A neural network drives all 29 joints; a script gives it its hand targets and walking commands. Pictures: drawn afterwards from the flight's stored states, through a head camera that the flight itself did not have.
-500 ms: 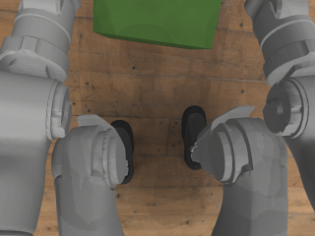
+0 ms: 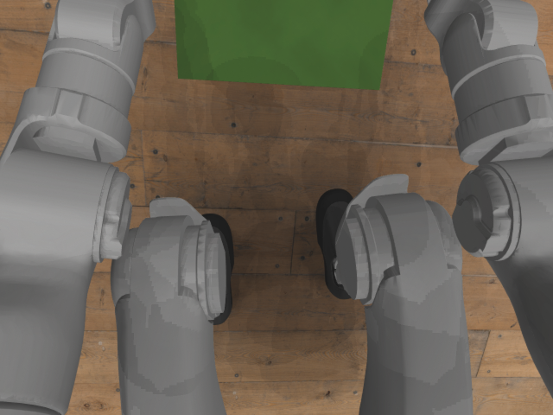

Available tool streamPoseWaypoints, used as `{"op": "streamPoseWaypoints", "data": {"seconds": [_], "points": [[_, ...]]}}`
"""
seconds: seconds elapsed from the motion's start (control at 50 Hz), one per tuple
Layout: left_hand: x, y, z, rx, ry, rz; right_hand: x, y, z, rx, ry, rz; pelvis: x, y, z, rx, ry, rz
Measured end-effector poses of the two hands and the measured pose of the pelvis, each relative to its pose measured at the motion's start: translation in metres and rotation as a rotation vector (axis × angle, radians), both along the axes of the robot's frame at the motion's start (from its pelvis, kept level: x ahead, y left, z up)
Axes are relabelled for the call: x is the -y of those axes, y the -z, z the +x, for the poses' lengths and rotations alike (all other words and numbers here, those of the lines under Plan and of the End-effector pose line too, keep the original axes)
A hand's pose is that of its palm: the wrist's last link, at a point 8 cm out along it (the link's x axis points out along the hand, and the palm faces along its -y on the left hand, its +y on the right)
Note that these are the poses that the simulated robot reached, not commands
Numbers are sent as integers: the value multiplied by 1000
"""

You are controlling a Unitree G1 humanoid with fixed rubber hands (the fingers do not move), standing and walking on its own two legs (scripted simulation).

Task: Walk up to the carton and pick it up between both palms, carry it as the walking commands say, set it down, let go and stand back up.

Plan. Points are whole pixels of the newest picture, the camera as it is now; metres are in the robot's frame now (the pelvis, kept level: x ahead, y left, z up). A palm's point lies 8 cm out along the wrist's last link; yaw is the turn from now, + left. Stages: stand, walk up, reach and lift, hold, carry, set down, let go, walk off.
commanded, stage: reach and lift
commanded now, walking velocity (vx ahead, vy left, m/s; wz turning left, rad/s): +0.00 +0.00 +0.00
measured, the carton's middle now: out of the picture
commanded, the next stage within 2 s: none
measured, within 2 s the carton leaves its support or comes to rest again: neither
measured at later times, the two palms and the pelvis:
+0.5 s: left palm out of the picture +0.57 +0.10 -0.12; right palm out of the picture +0.54 -0.19 -0.10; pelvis -0.01 +0.00 +0.03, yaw +0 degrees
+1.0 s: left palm out of the picture +0.55 +0.10 -0.06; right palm out of the picture +0.51 -0.19 -0.05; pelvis -0.03 -0.01 +0.07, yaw +1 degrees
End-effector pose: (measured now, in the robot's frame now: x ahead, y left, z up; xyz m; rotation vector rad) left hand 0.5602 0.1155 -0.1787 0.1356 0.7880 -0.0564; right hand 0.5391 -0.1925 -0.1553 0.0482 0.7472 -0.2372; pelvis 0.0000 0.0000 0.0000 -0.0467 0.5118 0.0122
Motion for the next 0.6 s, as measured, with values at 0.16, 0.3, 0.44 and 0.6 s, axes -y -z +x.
{"op": "streamPoseWaypoints", "data": {"seconds": [0.16, 0.3, 0.44, 0.6], "points": [[-2, -26, 3, 7, -11, 41, -4, -29, 2, 76, 38, 43, 5, -12, -13, 0, -4, 19], [4, -48, 19, 59, -8, 3, 2, -36, -4, 44, 4, -5, 6, -21, -17, -15, 2, 20], [8, -59, 18, 69, -13, 36, 1, -51, 2, 68, 68, -9, 3, -31, -14, -23, 13, 21], [23, -55, 3, 37, -2, 15, 6, -62, -3, 76, 155, -66, 3, -41, -14, -27, 13, 39]]}}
